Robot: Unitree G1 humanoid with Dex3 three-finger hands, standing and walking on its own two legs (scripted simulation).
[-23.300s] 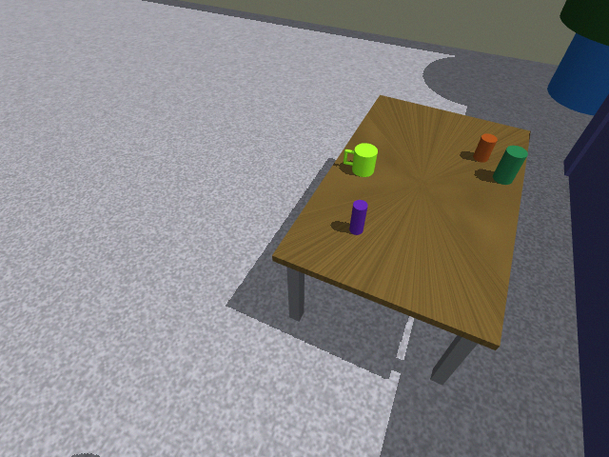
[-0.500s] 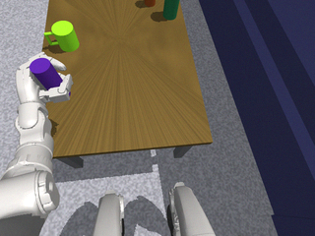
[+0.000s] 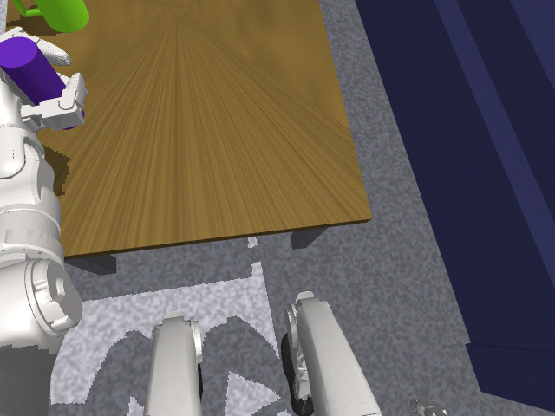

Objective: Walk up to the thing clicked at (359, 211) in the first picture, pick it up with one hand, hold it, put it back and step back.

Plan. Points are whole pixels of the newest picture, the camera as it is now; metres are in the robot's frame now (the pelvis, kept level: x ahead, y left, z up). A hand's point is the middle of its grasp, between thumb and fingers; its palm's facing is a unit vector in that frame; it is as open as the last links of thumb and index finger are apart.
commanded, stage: crouch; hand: left
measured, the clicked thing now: (45, 88) +0.54 +0.23 +0.03
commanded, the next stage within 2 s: lower in 0.14 s
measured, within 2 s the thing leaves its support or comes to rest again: rests again in 1.18 s
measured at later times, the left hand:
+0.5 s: hand (82, 106) +0.56 +0.21 -0.03, palm faces +0.17 -0.98 -0.06, open 5.6 cm
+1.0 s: hand (99, 117) +0.58 +0.21 -0.09, palm faces +0.17 -0.98 -0.08, open 5.6 cm
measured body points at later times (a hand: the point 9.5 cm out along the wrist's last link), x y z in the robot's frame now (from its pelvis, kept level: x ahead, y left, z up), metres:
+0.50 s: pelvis -0.01 +0.01 -0.05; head +0.21 +0.04 +0.34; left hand +0.54 +0.26 -0.03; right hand +0.01 -0.26 -0.16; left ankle +0.04 +0.14 -0.53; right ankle +0.06 -0.14 -0.53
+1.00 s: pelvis -0.03 +0.01 -0.12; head +0.22 +0.04 +0.26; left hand +0.56 +0.26 -0.08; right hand -0.03 -0.26 -0.23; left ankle +0.04 +0.14 -0.53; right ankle +0.06 -0.14 -0.53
